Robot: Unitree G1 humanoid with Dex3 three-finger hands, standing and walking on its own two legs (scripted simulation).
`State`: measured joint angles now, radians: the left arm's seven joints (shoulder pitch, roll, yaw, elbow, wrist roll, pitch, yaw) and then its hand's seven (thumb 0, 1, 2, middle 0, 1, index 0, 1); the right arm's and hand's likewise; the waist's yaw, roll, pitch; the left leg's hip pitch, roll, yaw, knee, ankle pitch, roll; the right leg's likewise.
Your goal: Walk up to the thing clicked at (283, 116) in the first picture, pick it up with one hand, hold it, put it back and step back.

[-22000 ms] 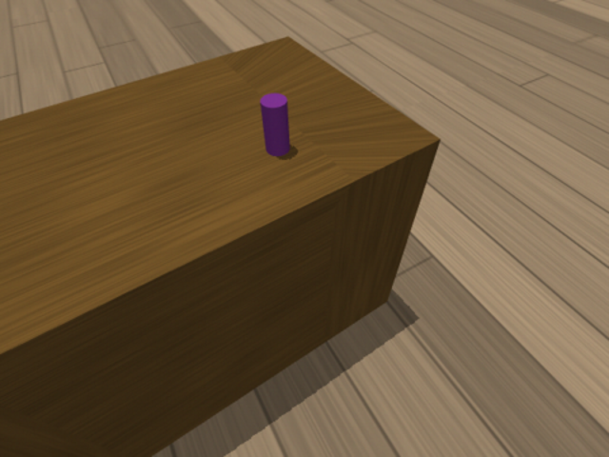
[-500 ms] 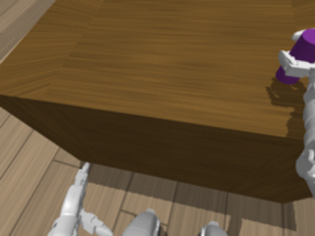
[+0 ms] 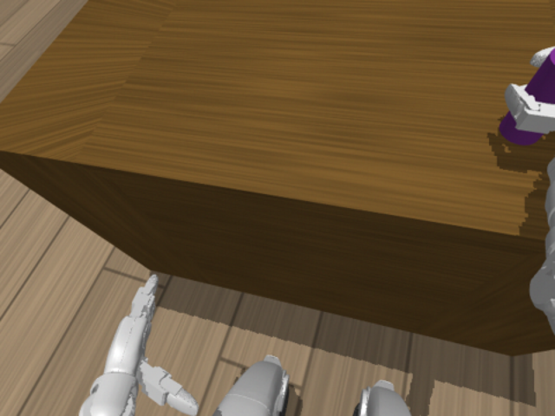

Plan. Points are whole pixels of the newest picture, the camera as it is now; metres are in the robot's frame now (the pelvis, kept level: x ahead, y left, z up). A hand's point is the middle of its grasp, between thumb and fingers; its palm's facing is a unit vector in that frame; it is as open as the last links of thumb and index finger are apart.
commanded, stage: lower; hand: right
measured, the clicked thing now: (544, 99) +0.54 -0.22 +0.11
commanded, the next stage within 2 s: loosen in 0.10 s
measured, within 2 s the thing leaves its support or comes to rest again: neither
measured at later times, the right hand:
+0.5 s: hand (539, 99) +0.55 -0.21 +0.10, palm faces +0.21 +0.98 +0.00, open 7.9 cm
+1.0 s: hand out of the picture +0.55 -0.23 +0.12, palm faces +0.24 +0.97 +0.00, open 15.4 cm
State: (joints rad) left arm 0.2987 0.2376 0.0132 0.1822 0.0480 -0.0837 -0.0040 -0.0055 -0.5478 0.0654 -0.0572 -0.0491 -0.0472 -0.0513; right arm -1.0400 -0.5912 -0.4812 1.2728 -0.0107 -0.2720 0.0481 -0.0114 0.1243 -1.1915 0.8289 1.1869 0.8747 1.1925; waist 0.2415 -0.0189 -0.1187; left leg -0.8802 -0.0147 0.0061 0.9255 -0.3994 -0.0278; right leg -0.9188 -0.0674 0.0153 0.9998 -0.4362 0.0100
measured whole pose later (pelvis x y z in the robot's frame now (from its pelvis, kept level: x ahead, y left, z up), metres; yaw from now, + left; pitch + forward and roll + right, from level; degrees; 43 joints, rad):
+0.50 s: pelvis +0.00 +0.00 -0.01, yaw +0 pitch +21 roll +3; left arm 0.33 0.24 0.02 0.11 0.05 -0.06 -0.01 -0.01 -0.52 0.05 -0.06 -0.05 -0.06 -0.05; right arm -1.05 -0.62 -0.48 1.27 -0.02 -0.28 0.06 -0.02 0.13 -0.77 0.96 0.90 0.98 0.90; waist 0.25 -0.02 -0.12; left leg -0.93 -0.02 0.02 0.98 -0.42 -0.02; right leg -0.98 -0.07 0.03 1.05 -0.46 0.01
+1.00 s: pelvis +0.01 +0.00 +0.00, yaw +0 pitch +21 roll +3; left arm 0.33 0.25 0.03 0.11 0.04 -0.03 -0.01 -0.01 -0.53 0.05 -0.06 -0.05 -0.06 -0.05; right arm -0.99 -0.60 -0.52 1.17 -0.01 -0.26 0.06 -0.01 0.36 -0.16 0.30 0.22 0.29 0.22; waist 0.24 -0.02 -0.12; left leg -0.88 -0.02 0.01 0.94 -0.42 -0.03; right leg -0.92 -0.07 0.02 1.02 -0.46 0.01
